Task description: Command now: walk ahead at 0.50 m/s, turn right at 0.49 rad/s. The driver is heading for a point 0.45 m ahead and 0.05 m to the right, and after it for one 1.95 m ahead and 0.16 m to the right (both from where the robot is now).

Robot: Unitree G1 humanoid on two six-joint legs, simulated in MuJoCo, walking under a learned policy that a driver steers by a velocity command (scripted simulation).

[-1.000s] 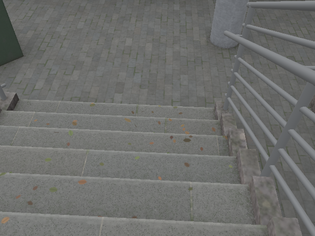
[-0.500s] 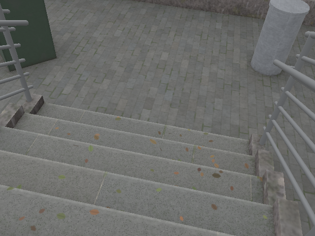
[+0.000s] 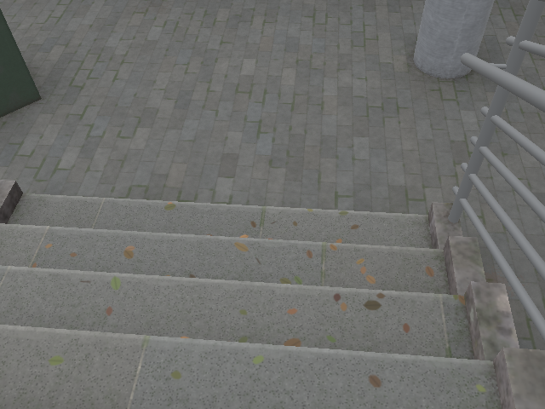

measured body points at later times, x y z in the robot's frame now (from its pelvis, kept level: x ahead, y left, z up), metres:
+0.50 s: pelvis +0.29 +0.06 -0.16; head +0.31 +0.08 +0.29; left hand +0.41 +0.30 -0.31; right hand +0.28 -0.19 -0.29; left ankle +0.31 +0.14 -0.89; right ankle +0.25 -0.05 -0.71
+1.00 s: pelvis +0.38 +0.02 -0.19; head +0.40 +0.00 +0.26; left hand +0.57 +0.18 -0.32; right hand +0.30 -0.23 -0.33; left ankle +0.41 +0.14 -0.83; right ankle +0.35 -0.07 -0.89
